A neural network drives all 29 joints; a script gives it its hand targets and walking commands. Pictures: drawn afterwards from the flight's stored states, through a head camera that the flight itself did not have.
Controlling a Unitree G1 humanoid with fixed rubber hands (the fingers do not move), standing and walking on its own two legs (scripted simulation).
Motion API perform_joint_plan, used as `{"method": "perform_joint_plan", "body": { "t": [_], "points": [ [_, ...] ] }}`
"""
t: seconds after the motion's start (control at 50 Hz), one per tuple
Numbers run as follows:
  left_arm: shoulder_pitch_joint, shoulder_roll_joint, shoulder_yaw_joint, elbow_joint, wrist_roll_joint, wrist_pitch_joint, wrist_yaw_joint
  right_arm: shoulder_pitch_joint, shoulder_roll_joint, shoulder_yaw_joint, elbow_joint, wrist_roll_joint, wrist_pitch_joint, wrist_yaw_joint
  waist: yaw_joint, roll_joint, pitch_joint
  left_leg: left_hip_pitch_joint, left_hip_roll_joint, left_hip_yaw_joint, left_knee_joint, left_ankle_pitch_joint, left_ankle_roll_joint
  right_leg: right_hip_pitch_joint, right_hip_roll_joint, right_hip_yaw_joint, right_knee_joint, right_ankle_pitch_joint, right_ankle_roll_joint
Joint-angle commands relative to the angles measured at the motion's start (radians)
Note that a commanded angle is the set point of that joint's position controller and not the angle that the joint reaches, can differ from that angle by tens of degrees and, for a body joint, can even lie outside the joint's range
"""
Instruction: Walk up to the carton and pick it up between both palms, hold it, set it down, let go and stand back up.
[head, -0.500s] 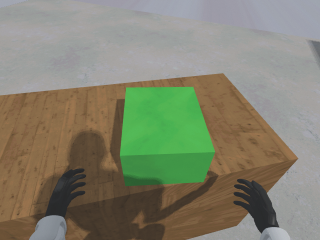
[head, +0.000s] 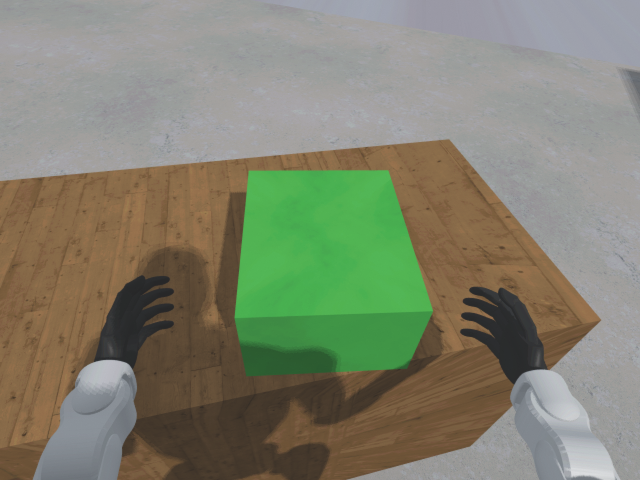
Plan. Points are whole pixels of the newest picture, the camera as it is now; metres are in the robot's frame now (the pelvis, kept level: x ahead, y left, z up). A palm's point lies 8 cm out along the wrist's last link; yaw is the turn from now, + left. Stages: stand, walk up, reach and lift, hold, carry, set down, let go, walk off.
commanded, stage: reach and lift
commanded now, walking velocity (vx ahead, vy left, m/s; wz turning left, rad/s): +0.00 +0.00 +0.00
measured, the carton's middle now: (323, 264) +0.46 +0.01 -0.01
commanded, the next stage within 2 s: none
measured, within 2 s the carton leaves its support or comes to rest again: neither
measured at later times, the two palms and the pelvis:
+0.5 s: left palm (131, 268) +0.35 +0.24 +0.10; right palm (514, 274) +0.37 -0.23 +0.10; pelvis +0.00 -0.01 +0.00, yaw +1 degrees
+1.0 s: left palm (136, 209) +0.41 +0.25 +0.14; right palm (504, 204) +0.44 -0.22 +0.15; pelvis +0.00 -0.01 -0.01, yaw +2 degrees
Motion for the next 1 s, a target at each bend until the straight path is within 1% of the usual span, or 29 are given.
{"method": "perform_joint_plan", "body": {
  "t": [0.0,0.1,0.2,0.36,0.52,0.72,0.98],
  "points": [
    [-0.228,0.117,0.05,-0.177,-0.001,-0.012,-0.011,-0.229,-0.156,-0.061,-0.156,0.01,-0.033,-0.012,-0.009,0.006,-0.22,0.144,-0.063,-0.013,0.03,0.334,0.001,-0.01,0.031,0.003,-0.034,0.272,-0.004],
    [-0.309,0.139,0.069,-0.17,-0.005,0.021,-0.025,-0.327,-0.179,-0.053,-0.135,0.021,-0.022,-0.027,-0.013,0.001,-0.265,0.131,-0.065,-0.013,0.044,0.369,-0.001,0.014,0.034,-0.002,-0.014,0.349,0.003],
    [-0.407,0.163,0.087,-0.138,-0.007,0.056,-0.034,-0.439,-0.205,-0.041,-0.084,0.034,-0.008,-0.038,-0.016,-0.003,-0.315,0.116,-0.066,-0.014,0.057,0.395,0.0,0.032,0.037,-0.005,0.006,0.412,0.01],
    [-0.585,0.213,0.106,-0.025,-0.007,0.093,-0.04,-0.633,-0.245,-0.024,0.05,0.059,0.016,-0.041,-0.017,-0.005,-0.392,0.084,-0.07,-0.011,0.074,0.399,0.006,0.034,0.039,-0.011,0.028,0.461,0.019],
    [-0.805,0.268,0.089,0.143,-0.025,0.086,-0.031,-0.86,-0.279,-0.015,0.208,0.08,0.034,-0.03,-0.011,0.004,-0.481,0.048,-0.069,-0.011,0.091,0.373,0.013,-0.01,0.04,-0.023,0.04,0.428,0.021],
    [-1.071,0.315,0.033,0.397,-0.057,0.05,-0.021,-1.122,-0.307,0.0,0.441,0.094,0.045,-0.008,-0.011,0.017,-0.578,0.028,-0.06,-0.021,0.117,0.355,0.015,-0.081,0.046,-0.04,0.046,0.368,0.02],
    [-1.344,0.354,-0.033,0.663,-0.095,-0.018,-0.016,-1.387,-0.328,0.044,0.672,0.111,0.024,-0.008,-0.014,0.027,-0.688,-0.009,-0.053,-0.036,0.162,0.393,0.004,-0.107,0.046,-0.052,0.074,0.423,0.026]
  ]
}}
